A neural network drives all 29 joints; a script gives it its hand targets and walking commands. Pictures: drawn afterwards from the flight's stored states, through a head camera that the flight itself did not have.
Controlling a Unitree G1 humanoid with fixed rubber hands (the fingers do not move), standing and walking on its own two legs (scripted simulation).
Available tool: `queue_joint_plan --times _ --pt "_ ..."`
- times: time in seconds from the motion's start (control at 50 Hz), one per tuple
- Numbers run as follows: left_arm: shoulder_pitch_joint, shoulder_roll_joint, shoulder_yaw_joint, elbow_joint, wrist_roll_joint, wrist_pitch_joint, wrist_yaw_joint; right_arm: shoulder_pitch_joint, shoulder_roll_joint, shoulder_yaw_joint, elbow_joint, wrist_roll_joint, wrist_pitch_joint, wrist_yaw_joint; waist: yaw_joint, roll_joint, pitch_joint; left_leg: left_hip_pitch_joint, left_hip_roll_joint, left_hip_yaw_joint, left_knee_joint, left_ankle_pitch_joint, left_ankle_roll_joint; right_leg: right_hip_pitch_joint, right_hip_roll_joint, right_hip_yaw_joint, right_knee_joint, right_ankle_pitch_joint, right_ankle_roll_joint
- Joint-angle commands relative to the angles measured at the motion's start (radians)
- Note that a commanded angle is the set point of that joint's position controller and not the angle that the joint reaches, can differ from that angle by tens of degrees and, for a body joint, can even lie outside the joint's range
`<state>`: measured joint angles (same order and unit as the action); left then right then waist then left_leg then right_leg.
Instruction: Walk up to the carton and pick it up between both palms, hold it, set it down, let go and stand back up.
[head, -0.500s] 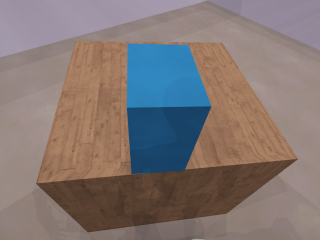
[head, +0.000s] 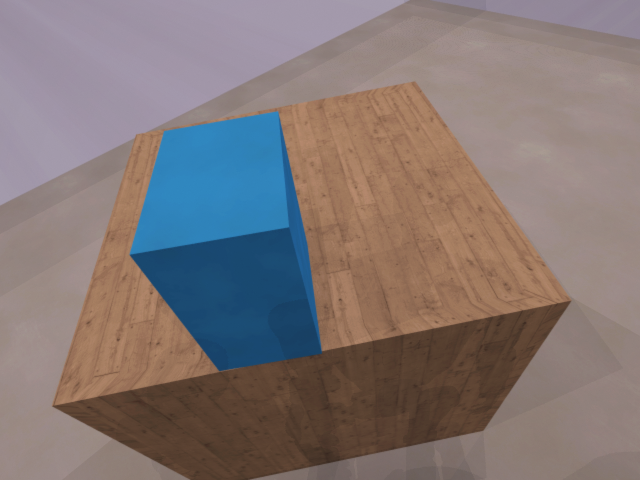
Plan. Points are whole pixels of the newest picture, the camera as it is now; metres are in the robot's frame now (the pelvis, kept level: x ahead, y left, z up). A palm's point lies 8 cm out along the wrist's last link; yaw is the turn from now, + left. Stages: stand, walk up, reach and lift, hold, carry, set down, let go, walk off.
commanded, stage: walk up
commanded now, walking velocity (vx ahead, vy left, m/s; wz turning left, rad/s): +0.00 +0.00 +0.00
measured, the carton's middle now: (247, 248) +0.43 +0.11 +0.06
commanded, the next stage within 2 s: none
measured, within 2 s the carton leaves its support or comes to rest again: neither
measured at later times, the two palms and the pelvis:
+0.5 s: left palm out of the picture +0.00 +0.19 -0.15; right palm out of the picture +0.00 -0.21 -0.16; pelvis +0.02 -0.01 +0.00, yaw +0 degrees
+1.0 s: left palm out of the picture +0.00 +0.28 -0.16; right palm out of the picture +0.09 -0.14 -0.15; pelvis +0.02 +0.07 -0.01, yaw -1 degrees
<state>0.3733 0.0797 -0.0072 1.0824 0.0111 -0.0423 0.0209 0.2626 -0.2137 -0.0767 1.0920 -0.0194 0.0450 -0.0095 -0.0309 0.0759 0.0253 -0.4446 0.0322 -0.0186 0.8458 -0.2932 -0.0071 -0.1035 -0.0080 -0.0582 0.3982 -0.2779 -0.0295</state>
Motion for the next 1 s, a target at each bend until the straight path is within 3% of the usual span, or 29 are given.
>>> queue_joint_plan --times 0.0,0.04,0.08,0.1,0.12,0.14,0.16,0.2,0.3,0.46,0.48,0.5,0.52,0.54,0.58,0.6,0.62,0.66,0.68,0.7,0.74,0.76,0.78,0.8,0.82,0.86,0.88,0.96,0.98 --pt "-0.018 0.136 0.007 -0.052 0.007 -0.031 0.010 0.087 -0.002 0.016 0.008 0.008 0.018 -0.015 -0.025 -0.279 0.047 0.099 0.003 0.029 -0.081 -0.011 0.007 -0.075 -0.199 0.089 -0.083 0.680 -0.051" --pt "0.008 0.139 0.007 -0.038 0.014 -0.019 0.016 0.040 -0.002 0.029 -0.001 0.010 0.012 -0.027 0.006 -0.269 0.067 0.120 0.003 0.039 -0.178 -0.065 0.015 -0.059 -0.222 0.136 -0.073 0.617 -0.093" --pt "0.017 0.122 0.006 -0.021 0.014 -0.011 0.020 0.039 0.005 0.042 0.004 0.013 -0.002 -0.035 0.010 -0.224 0.072 0.162 0.016 0.033 -0.324 -0.038 0.021 -0.029 -0.250 0.189 -0.060 0.591 -0.118" --pt "0.008 0.122 0.009 -0.016 0.006 -0.008 0.019 0.067 0.016 0.051 0.017 0.014 -0.013 -0.036 -0.014 -0.179 0.063 0.247 0.034 0.020 -0.460 0.123 0.025 -0.041 -0.244 0.197 -0.049 0.556 -0.099" --pt "0.012 0.121 0.012 -0.015 0.000 -0.009 0.018 0.101 -0.006 0.050 0.038 0.011 -0.026 -0.039 -0.011 -0.132 0.036 0.349 0.073 -0.025 -0.487 0.312 0.026 -0.069 -0.215 0.191 -0.034 0.492 -0.073" --pt "0.090 0.099 0.016 -0.004 -0.008 -0.007 0.012 0.076 -0.053 0.043 0.046 0.018 -0.040 -0.037 0.060 -0.036 0.031 0.398 0.100 -0.053 -0.417 0.506 0.043 -0.097 -0.137 0.145 -0.052 0.427 -0.047" --pt "0.108 0.074 0.009 0.019 -0.010 -0.002 0.016 0.050 -0.024 0.047 0.056 0.029 -0.044 -0.029 0.054 0.050 0.041 0.339 0.086 -0.044 -0.407 0.484 0.055 -0.053 -0.107 0.112 -0.084 0.334 -0.035" --pt "0.063 0.117 0.019 0.031 -0.008 0.005 0.021 0.060 0.035 0.062 0.062 0.015 -0.048 -0.024 0.026 0.019 0.072 0.322 0.079 -0.039 -0.464 0.405 0.042 -0.032 -0.100 0.110 -0.068 0.277 -0.036" --pt "0.051 0.093 0.016 0.052 -0.002 0.007 0.019 0.065 0.028 0.060 0.077 0.022 -0.054 -0.037 0.033 -0.058 0.049 0.336 0.073 -0.032 -0.480 0.381 0.043 0.013 -0.105 0.104 -0.083 0.337 -0.026" --pt "0.037 0.087 0.014 0.078 -0.002 0.012 0.025 0.069 0.032 0.063 0.094 0.017 -0.057 -0.037 0.032 -0.089 0.070 0.320 0.073 -0.027 -0.496 0.353 0.040 0.016 -0.102 0.098 -0.096 0.318 -0.022" --pt "0.085 0.242 0.067 0.027 0.035 0.013 0.043 0.001 -0.157 -0.002 0.080 0.019 -0.030 -0.045 0.131 0.031 0.112 0.044 0.015 0.072 -0.267 0.210 -0.012 0.163 -0.288 0.237 -0.022 0.541 -0.058" --pt "0.150 0.301 0.084 0.052 0.033 0.021 0.056 -0.039 -0.106 0.003 0.035 0.010 -0.016 -0.042 0.144 -0.101 0.091 -0.136 -0.020 0.115 -0.124 -0.094 -0.035 0.248 -0.440 0.363 -0.017 0.856 -0.143" --pt "0.168 0.288 0.082 0.052 0.031 0.022 0.065 -0.017 -0.055 0.005 0.026 -0.005 -0.003 -0.039 0.134 -0.157 0.049 -0.131 0.009 0.077 0.078 -0.253 -0.042 0.189 -0.517 0.374 -0.017 0.949 -0.232" --pt "0.147 0.265 0.085 0.041 0.030 0.020 0.066 -0.032 -0.021 0.008 0.011 -0.007 0.004 -0.036 0.121 -0.161 0.041 -0.108 0.021 0.040 0.187 -0.248 -0.050 0.110 -0.505 0.329 -0.040 0.879 -0.255" --pt "0.062 0.216 0.082 0.010 0.034 0.022 0.064 -0.073 -0.015 -0.002 -0.015 -0.008 0.005 -0.027 0.093 -0.198 0.082 -0.093 0.035 -0.019 0.266 -0.151 -0.056 -0.015 -0.412 0.261 -0.080 0.622 -0.202" --pt "0.028 0.204 0.080 -0.006 0.034 0.023 0.061 -0.076 -0.032 -0.011 -0.024 -0.009 0.006 -0.022 0.079 -0.218 0.097 -0.101 0.032 -0.029 0.267 -0.114 -0.062 -0.039 -0.378 0.235 -0.081 0.569 -0.176" --pt "0.002 0.199 0.079 -0.021 0.033 0.022 0.060 -0.062 -0.015 -0.012 -0.050 -0.006 0.009 -0.013 0.068 -0.235 0.094 -0.125 0.035 -0.011 0.216 -0.085 -0.064 -0.025 -0.358 0.203 -0.070 0.597 -0.141" --pt "0.021 0.208 0.082 -0.017 0.030 0.020 0.059 -0.084 -0.016 -0.015 -0.075 0.000 0.012 -0.007 0.080 -0.280 0.086 -0.137 0.030 0.029 0.131 -0.073 -0.077 0.012 -0.346 0.183 -0.045 0.675 -0.133" --pt "-0.008 0.091 0.040 0.016 0.017 0.021 0.055 -0.074 0.078 0.025 -0.090 0.014 -0.008 0.006 0.008 -0.374 0.042 0.067 0.033 0.020 -0.120 -0.060 -0.046 -0.077 -0.154 0.022 -0.055 0.470 -0.088" --pt "-0.014 0.087 0.037 0.015 0.021 0.023 0.048 -0.071 0.061 0.024 -0.077 0.019 -0.018 0.005 0.032 -0.393 0.056 0.119 -0.031 0.112 -0.192 -0.043 -0.050 -0.088 -0.109 0.015 -0.037 0.394 -0.081" --pt "-0.004 0.170 0.052 0.014 0.025 0.024 0.033 0.014 -0.001 0.010 -0.037 0.017 -0.026 -0.017 0.011 -0.290 0.053 0.287 -0.079 0.194 -0.379 0.146 -0.052 -0.152 -0.134 0.033 0.043 0.410 -0.073" --pt "0.011 0.186 0.057 0.018 0.019 0.021 0.025 0.070 -0.032 0.006 -0.020 0.008 -0.032 -0.026 -0.002 -0.203 0.038 0.395 -0.030 0.147 -0.444 0.271 -0.045 -0.216 -0.146 0.048 0.067 0.353 -0.049" --pt "0.050 0.168 0.055 0.017 0.007 0.017 0.017 0.121 -0.070 0.004 -0.025 0.002 -0.045 -0.031 -0.001 -0.086 -0.014 0.519 0.117 0.017 -0.444 0.482 -0.025 -0.275 -0.126 0.037 0.116 0.155 -0.004" --pt "0.130 0.104 0.043 0.016 -0.010 0.028 0.019 0.114 -0.099 0.010 -0.044 0.004 -0.052 -0.031 0.039 0.112 -0.071 0.463 0.325 -0.183 -0.485 0.722 0.071 -0.229 -0.059 -0.016 0.229 -0.234 0.036" --pt "0.137 0.118 0.051 0.020 -0.015 0.057 0.027 0.098 -0.106 0.008 -0.043 0.006 -0.047 -0.029 0.016 0.210 -0.105 0.310 0.352 -0.261 -0.529 0.558 0.172 -0.108 -0.047 0.027 0.320 -0.366 0.031" --pt "0.058 0.118 0.045 0.012 -0.011 0.078 0.019 -0.012 -0.079 0.020 -0.077 -0.002 -0.043 -0.027 0.030 0.191 0.008 0.190 0.270 -0.200 -0.617 0.212 0.159 -0.132 -0.047 0.053 0.365 -0.318 0.016" --pt "0.047 0.099 0.040 0.016 -0.004 0.077 0.012 -0.048 -0.080 0.021 -0.092 -0.006 -0.041 -0.032 0.040 0.179 0.026 0.175 0.240 -0.167 -0.627 0.147 0.144 -0.144 -0.051 0.050 0.361 -0.285 0.013" --pt "0.096 0.072 0.033 0.043 0.003 0.056 0.013 -0.070 -0.040 0.025 -0.084 0.004 -0.035 -0.034 0.067 0.069 0.003 0.190 0.183 -0.104 -0.580 0.148 0.132 -0.075 -0.036 0.019 0.110 -0.102 0.023" --pt "0.038 0.159 0.061 0.004 -0.001 0.054 0.032 -0.102 -0.120 -0.006 -0.114 0.010 -0.030 -0.043 0.065 0.063 0.108 0.219 0.229 -0.101 -0.432 0.703 0.118 -0.175 -0.045 0.006 0.084 0.029 0.058"
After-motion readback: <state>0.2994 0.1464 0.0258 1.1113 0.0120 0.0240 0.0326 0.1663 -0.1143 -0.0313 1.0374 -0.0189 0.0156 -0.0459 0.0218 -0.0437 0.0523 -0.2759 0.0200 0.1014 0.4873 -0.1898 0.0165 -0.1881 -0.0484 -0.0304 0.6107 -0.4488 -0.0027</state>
